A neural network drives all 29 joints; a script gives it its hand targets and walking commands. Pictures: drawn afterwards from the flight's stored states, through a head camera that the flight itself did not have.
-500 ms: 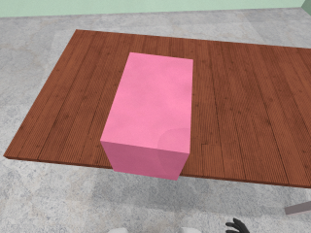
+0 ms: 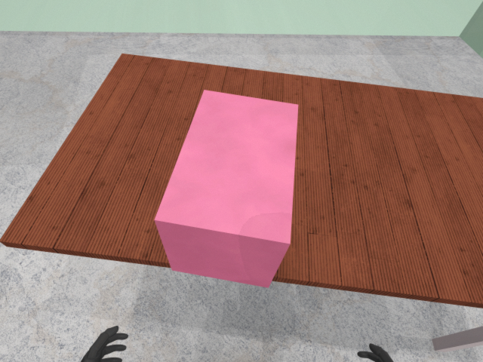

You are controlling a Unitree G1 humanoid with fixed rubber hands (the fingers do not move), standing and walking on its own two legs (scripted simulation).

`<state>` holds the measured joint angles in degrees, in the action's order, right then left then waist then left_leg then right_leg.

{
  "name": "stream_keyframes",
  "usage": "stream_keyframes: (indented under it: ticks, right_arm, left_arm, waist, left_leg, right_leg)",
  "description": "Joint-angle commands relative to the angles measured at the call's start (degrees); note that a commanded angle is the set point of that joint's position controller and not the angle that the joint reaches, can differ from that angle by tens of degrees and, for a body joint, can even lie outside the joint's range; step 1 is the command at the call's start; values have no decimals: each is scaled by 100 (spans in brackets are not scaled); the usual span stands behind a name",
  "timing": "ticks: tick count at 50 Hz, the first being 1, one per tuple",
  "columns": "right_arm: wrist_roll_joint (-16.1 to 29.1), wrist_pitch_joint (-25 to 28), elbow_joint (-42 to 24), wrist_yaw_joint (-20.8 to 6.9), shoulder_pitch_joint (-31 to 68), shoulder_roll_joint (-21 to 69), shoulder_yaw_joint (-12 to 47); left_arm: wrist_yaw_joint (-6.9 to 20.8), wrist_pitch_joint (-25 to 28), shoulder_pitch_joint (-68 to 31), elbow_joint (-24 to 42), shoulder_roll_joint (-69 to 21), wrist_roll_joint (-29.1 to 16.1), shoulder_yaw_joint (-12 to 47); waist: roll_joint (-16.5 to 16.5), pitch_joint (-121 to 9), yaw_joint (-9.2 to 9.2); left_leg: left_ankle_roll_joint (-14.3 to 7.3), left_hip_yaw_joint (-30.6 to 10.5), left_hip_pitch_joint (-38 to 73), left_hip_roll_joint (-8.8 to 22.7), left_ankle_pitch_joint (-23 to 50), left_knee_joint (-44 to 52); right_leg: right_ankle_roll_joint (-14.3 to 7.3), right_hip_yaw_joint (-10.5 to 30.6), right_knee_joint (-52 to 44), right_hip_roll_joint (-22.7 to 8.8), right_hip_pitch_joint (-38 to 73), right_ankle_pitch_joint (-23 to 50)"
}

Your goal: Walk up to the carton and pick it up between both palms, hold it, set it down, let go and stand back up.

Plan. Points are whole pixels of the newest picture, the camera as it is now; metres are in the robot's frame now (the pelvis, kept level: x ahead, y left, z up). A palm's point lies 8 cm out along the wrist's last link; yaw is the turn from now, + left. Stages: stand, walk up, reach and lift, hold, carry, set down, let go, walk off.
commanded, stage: stand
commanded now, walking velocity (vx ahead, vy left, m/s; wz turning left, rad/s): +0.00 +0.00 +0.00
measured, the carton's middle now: (235, 186) +0.42 +0.02 +0.01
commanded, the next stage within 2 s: none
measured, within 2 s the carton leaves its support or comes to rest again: neither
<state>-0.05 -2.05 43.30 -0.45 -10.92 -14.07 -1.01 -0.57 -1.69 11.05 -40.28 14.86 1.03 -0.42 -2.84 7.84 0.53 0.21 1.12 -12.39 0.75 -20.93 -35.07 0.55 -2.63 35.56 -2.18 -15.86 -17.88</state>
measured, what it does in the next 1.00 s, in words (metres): stands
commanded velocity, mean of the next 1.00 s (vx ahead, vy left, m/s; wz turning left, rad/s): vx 0.00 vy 0.00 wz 0.00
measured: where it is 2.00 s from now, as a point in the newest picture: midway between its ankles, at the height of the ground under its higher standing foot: outside the picture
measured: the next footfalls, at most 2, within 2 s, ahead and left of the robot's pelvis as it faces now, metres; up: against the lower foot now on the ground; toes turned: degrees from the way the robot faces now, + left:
none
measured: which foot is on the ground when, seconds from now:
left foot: down 0.00-1.00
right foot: down 0.00-1.00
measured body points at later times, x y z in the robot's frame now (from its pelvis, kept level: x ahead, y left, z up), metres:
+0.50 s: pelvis -0.03 -0.01 +0.01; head -0.02 -0.02 +0.46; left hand +0.06 +0.24 -0.11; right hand +0.05 -0.27 -0.12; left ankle -0.02 +0.12 -0.73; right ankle +0.01 -0.12 -0.73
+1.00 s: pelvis -0.01 +0.00 +0.01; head +0.00 +0.00 +0.46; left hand +0.03 +0.25 -0.13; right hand +0.03 -0.25 -0.13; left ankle -0.02 +0.12 -0.73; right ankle +0.01 -0.13 -0.73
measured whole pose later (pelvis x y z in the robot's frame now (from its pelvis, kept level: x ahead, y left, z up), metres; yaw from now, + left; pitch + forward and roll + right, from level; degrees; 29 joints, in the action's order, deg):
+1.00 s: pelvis -0.01 +0.00 +0.01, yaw -1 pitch -1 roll +0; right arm 0.0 0.1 48.0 0.2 -20.0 -13.8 0.9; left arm -0.2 -0.1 19.8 -47.5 13.3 0.4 -0.3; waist 0.2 2.0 -0.1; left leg 0.4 1.0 -11.9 0.9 -17.1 -30.0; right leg 0.5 -1.6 29.8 -1.4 -15.2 -13.4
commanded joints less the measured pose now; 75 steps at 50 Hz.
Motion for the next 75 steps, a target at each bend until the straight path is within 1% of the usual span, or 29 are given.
stream_keyframes:
  ticks: [1,3,7,10,13,20,25,32,36,38,51,58,67,70,75]
  right_arm:
    - [12,157,-531,22,-81,-970,-285]
    - [17,166,-538,24,-93,-967,-277]
    - [23,177,-508,20,-210,-954,-257]
    - [10,181,-481,25,-280,-943,-241]
    - [0,192,-444,31,-372,-935,-226]
    - [-27,225,-342,24,-547,-891,-196]
    - [-34,268,-245,22,-731,-860,-177]
    - [-21,314,-144,47,-877,-872,-148]
    - [-7,327,-85,69,-953,-885,-129]
    - [-3,335,-54,81,-1009,-896,-122]
    - [6,348,112,143,-1118,-877,-59]
    - [15,338,184,170,-1008,-844,-46]
    - [31,319,299,198,-881,-809,-53]
    - [32,320,354,203,-864,-807,-59]
    - [33,318,441,213,-843,-804,-67]
  left_arm:
    - [-4,191,237,394,826,12,-257]
    - [2,217,255,356,831,2,-242]
    - [3,258,318,295,848,-36,-215]
    - [5,277,338,260,879,-62,-210]
    - [10,290,393,250,896,-75,-209]
    - [17,296,515,226,950,-72,-243]
    - [23,289,644,187,927,-67,-271]
    - [30,276,826,55,817,-54,-261]
    - [28,276,925,-43,766,-41,-252]
    - [25,280,963,-99,733,-41,-239]
    - [-27,304,1000,-392,672,-80,-186]
    - [-60,295,997,-511,667,-93,-177]
    - [-99,275,900,-630,663,-97,-170]
    - [-108,267,862,-680,658,-93,-171]
    - [-122,267,813,-768,654,-101,-156]
  waist:
    - [758,-1069,-54]
    - [612,-993,-50]
    - [283,-844,-23]
    - [94,-686,-3]
    - [-25,-669,-3]
    - [-116,-507,-23]
    - [54,-475,-53]
    - [387,-364,-103]
    - [466,-307,-120]
    - [434,-337,-120]
    - [210,-525,-47]
    - [235,-655,-49]
    - [309,-658,-61]
    - [348,-663,-62]
    - [311,-673,-56]
  left_leg:
    - [-329,-706,-118,677,1716,949]
    - [-278,-645,-120,603,1613,914]
    - [-198,-571,50,490,1370,842]
    - [-155,-531,100,434,1230,843]
    - [-130,-491,151,398,1040,874]
    - [-108,-463,72,324,548,962]
    - [-129,-517,-96,341,291,1104]
    - [-158,-661,-517,419,-39,1372]
    - [-177,-721,-716,454,-201,1473]
    - [-186,-744,-719,470,-184,1493]
    - [-203,-650,-225,499,1004,1286]
    - [-199,-602,18,508,1575,1214]
    - [-174,-574,123,505,1963,1223]
    - [-164,-569,115,505,2009,1250]
    - [-149,-568,174,501,2046,1274]
  right_leg:
    - [-191,351,-390,-311,738,1606]
    - [-212,408,-494,-357,682,1662]
    - [-264,546,-780,-430,381,1469]
    - [-274,623,-976,-454,189,1287]
    - [-290,692,-1152,-473,118,1038]
    - [-296,914,-1593,-504,-99,-216]
    - [-270,912,-1608,-458,-91,-608]
    - [-216,795,-1375,-337,89,-340]
    - [-197,760,-1280,-298,171,-193]
    - [-184,729,-1251,-277,192,-89]
    - [-149,673,-1157,-308,295,938]
    - [-146,647,-1100,-335,442,1478]
    - [-145,608,-1085,-361,595,1850]
    - [-143,593,-1096,-362,660,1881]
    - [-146,588,-1137,-368,713,1940]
